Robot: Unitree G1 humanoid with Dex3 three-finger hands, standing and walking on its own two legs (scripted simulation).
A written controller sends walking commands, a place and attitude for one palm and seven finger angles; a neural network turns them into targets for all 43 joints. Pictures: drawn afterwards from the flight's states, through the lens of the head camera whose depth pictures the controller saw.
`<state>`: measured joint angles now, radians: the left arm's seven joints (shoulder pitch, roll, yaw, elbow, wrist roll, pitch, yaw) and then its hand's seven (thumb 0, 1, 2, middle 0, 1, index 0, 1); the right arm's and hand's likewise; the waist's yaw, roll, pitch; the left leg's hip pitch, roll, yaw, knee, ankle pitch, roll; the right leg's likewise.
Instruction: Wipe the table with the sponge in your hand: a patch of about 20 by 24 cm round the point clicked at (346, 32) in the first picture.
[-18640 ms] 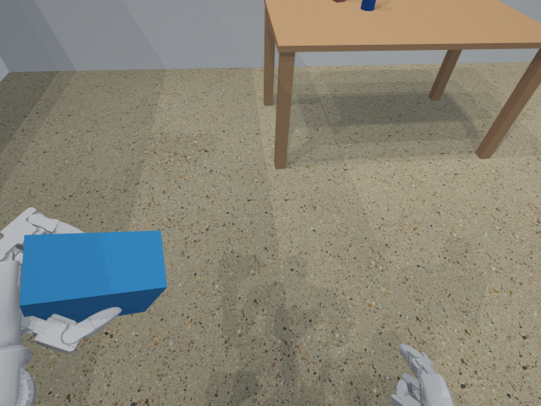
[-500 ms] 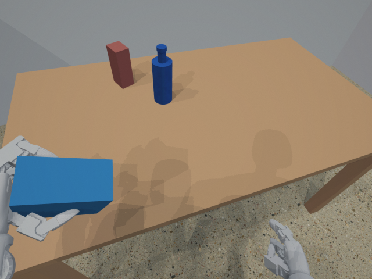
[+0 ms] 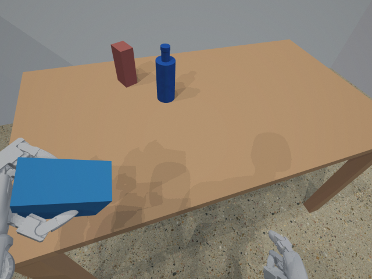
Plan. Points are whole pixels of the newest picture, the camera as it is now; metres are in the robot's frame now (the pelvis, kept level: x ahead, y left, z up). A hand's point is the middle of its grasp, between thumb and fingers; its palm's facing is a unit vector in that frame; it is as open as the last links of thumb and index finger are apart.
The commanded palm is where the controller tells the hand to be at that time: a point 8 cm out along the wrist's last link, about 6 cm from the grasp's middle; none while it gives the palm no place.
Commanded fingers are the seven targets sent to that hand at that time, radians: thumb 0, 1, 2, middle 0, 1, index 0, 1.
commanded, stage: shuffle to correct the standing spot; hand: left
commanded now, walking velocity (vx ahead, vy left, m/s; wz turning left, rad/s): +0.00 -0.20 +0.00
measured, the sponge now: (77, 190) +0.23 +0.21 +0.12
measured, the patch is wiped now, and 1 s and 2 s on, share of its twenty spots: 0.00 0.00 0.00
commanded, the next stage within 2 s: come to a stop and stand still in 0.48 s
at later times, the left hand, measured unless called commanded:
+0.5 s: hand (89, 186) +0.23 +0.18 +0.15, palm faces +0.31 -0.87 -0.39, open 10.6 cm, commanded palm +0.17 +0.22 +0.17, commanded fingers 0.00 0.10 1.30 -1.20 -1.60 -1.20 -1.60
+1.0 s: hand (61, 165) +0.25 +0.23 +0.17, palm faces +0.45 -0.75 -0.48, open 10.6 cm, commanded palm +0.17 +0.21 +0.17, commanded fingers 0.00 0.10 1.30 -1.20 -1.60 -1.20 -1.60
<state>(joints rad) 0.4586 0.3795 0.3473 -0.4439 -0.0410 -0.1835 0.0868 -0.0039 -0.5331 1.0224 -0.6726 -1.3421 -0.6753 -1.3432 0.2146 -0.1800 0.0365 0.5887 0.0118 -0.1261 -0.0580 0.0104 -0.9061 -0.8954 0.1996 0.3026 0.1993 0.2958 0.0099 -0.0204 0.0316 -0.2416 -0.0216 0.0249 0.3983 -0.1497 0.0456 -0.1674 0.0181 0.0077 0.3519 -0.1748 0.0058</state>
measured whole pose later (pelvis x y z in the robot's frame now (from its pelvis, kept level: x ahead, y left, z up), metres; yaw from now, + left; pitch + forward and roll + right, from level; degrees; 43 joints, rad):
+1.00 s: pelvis +0.01 -0.07 +0.00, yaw +0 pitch +0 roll +0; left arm 0.25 0.48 0.44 -0.29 -0.04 -0.21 0.07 0.00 -0.53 1.02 -0.67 -1.34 -0.68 -1.34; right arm 0.19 -0.21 0.00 0.59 0.02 -0.12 -0.03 0.01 -0.91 -0.90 0.20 0.30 0.20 0.30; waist 0.07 0.00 0.09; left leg -0.28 0.05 0.02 0.49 -0.17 0.02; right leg -0.18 0.09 -0.02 0.40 -0.21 -0.07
